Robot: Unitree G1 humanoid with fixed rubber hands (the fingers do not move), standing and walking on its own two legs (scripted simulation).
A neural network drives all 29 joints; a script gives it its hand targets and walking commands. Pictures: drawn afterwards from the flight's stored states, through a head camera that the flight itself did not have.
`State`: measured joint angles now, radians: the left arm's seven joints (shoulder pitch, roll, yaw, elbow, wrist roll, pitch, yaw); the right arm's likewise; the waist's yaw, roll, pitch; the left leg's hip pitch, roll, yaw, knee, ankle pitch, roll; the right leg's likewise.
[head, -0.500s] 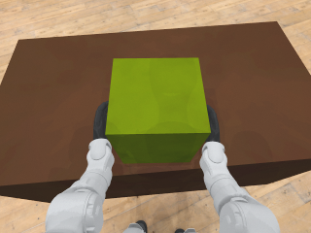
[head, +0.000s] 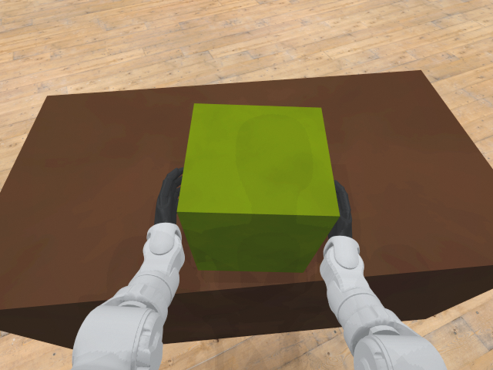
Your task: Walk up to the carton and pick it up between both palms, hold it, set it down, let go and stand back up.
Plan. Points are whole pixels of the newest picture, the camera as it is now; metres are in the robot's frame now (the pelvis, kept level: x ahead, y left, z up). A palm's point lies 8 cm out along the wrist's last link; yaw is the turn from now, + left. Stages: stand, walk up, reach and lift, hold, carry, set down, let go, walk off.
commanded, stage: reach and lift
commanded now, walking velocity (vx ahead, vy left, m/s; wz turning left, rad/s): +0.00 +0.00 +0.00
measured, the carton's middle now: (253, 196) +0.42 +0.01 +0.01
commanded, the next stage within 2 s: none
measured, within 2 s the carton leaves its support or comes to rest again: neither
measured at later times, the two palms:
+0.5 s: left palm (165, 200) +0.38 +0.15 +0.06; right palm (350, 222) +0.35 -0.14 +0.04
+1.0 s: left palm (131, 192) +0.35 +0.17 +0.14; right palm (355, 201) +0.33 -0.12 +0.13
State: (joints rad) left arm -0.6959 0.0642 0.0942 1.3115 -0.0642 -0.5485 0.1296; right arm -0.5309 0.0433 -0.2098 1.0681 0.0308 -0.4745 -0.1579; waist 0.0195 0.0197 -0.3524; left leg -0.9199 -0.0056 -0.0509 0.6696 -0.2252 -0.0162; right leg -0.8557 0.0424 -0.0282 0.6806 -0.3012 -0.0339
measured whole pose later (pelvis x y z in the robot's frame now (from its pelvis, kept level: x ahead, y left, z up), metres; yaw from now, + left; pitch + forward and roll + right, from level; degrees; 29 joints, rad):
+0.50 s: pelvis -0.01 +0.00 +0.00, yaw +0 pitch +21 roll -1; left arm -0.70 0.11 -0.08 1.17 -0.16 -0.27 0.15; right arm -0.44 0.03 -0.10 0.76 0.17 -0.13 -0.25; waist 0.01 0.02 -0.36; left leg -0.82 -0.01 -0.05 0.67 -0.23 -0.02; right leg -0.75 0.04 -0.03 0.68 -0.30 -0.03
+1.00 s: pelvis -0.03 +0.00 +0.01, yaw +0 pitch +8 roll -1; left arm -0.70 0.18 -0.07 0.91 -0.16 0.19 0.16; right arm -0.57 0.02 -0.10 0.63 0.12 0.32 -0.29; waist 0.01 0.01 -0.27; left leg -0.57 -0.01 -0.05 0.67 -0.22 -0.01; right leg -0.51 0.04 -0.03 0.67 -0.30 -0.03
